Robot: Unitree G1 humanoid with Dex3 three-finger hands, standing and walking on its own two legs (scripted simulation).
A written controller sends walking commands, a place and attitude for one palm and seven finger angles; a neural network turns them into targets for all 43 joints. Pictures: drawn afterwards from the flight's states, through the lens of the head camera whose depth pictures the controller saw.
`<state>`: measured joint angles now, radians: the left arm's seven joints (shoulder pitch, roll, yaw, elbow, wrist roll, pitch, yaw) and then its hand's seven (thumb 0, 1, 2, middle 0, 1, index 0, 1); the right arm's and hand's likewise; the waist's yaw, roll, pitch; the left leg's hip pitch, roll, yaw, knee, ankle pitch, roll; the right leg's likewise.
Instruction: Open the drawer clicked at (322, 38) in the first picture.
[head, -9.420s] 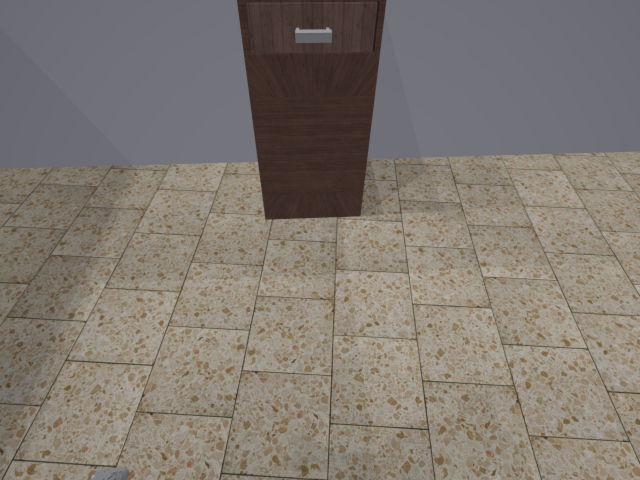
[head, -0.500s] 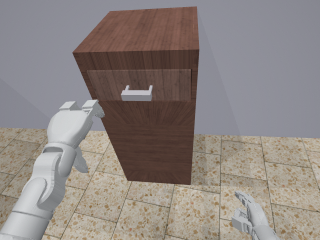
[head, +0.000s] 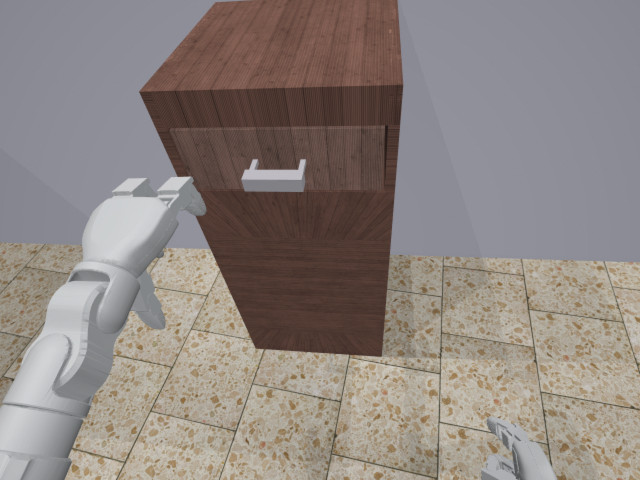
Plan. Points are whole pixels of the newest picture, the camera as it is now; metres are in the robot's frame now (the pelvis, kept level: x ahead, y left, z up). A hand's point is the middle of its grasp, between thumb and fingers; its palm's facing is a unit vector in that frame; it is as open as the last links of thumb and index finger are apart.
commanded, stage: raise the hand with hooked fingers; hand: left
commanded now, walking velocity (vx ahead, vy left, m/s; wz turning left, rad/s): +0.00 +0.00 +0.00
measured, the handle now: (276, 172) +0.60 +0.18 +0.04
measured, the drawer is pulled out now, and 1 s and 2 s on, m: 0.00 0.00 0.00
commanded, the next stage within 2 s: move the hooked fingers above the handle in 0.02 s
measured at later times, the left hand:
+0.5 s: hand (192, 233) +0.36 +0.22 +0.13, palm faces +0.06 -0.04 -1.00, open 13.8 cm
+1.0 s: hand (229, 199) +0.44 +0.20 +0.11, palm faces +0.00 -0.01 -1.00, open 13.8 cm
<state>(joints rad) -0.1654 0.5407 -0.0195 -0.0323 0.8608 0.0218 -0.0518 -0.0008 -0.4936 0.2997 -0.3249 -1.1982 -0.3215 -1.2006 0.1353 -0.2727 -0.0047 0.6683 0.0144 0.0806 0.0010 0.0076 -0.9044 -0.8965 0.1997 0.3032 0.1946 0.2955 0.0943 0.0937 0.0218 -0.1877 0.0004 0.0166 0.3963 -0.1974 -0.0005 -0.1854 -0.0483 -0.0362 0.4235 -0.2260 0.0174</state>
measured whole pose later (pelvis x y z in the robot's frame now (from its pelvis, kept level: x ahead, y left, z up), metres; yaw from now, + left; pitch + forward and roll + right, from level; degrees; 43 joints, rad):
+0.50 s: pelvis +0.00 -0.01 +0.00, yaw +0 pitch +0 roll +1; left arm -0.38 0.50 -0.12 0.23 0.91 0.04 -0.03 0.00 -0.49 0.30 -0.32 -1.20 -0.32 -1.20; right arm 0.12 -0.25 0.01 0.67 0.03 0.09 -0.02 0.01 -0.90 -0.90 0.20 0.30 0.20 0.30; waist 0.07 0.09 -0.01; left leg -0.22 0.01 0.01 0.41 -0.19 -0.01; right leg -0.22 -0.04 -0.05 0.44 -0.23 0.01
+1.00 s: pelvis +0.02 -0.01 -0.01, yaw -1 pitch +6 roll +1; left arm -0.64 0.48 -0.13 0.60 0.96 0.01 0.03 0.00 -0.49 0.30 -0.32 -1.20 -0.32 -1.20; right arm 0.24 -0.27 -0.04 0.70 0.04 0.10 -0.03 0.01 -0.90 -0.90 0.20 0.30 0.19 0.30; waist 0.01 0.07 -0.04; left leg -0.32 0.02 0.03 0.47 -0.24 -0.01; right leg -0.33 -0.03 -0.02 0.50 -0.27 0.01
